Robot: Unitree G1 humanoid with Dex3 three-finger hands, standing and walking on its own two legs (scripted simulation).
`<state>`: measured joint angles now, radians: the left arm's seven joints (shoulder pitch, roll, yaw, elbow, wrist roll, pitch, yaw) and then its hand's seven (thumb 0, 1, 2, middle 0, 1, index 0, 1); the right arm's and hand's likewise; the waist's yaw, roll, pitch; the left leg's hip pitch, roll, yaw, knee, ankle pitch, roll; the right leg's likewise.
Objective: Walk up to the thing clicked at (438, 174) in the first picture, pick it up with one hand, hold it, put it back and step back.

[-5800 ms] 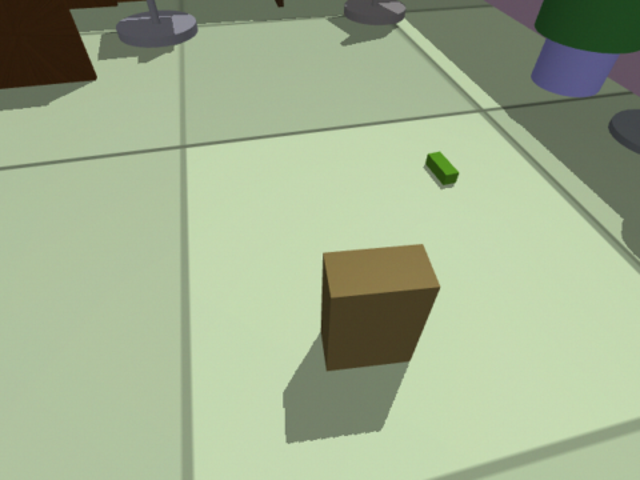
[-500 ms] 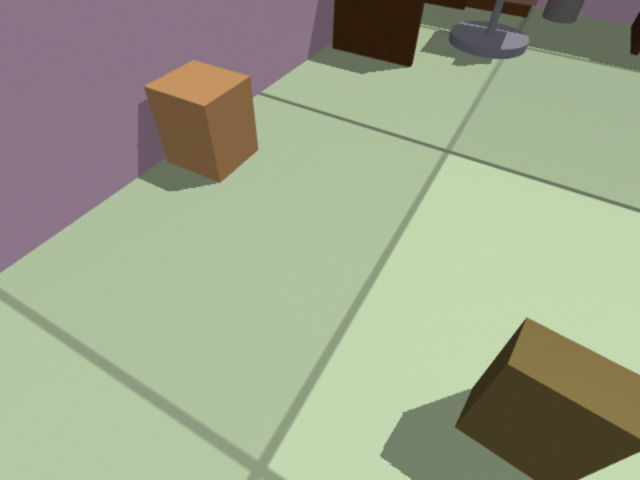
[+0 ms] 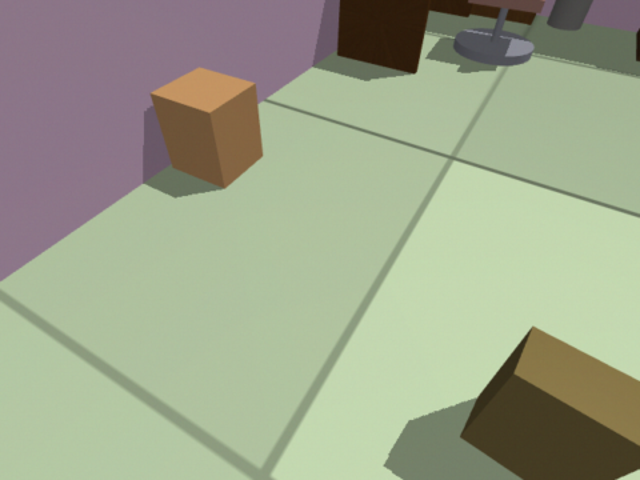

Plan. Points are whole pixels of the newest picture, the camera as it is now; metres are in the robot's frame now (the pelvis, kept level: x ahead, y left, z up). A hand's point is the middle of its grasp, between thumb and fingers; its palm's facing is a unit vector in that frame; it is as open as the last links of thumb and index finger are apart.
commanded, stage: walk up
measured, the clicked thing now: out of the picture +0.78 -1.61 -0.75
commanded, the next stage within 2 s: none
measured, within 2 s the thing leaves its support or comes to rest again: neither
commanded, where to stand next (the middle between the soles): +0.55 +0.00 m, yaw +0 degrees
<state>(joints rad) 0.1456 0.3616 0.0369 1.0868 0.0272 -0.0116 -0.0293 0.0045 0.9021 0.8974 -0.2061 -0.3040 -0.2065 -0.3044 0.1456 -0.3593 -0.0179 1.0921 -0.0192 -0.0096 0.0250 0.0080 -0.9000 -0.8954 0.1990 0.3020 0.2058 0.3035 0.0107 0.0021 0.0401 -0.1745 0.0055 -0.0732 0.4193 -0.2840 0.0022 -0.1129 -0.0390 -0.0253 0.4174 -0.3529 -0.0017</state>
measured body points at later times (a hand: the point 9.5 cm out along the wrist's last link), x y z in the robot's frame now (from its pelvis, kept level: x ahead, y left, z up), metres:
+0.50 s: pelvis +0.14 +0.05 +0.00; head +0.15 +0.07 +0.44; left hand +0.17 +0.37 -0.14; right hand +0.19 -0.27 -0.11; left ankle +0.11 +0.15 -0.75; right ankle +0.22 -0.11 -0.70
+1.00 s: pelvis +0.33 +0.00 -0.01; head +0.36 -0.02 +0.44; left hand +0.40 +0.31 -0.11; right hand +0.41 -0.32 -0.12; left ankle +0.43 +0.16 -0.70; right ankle +0.33 -0.10 -0.75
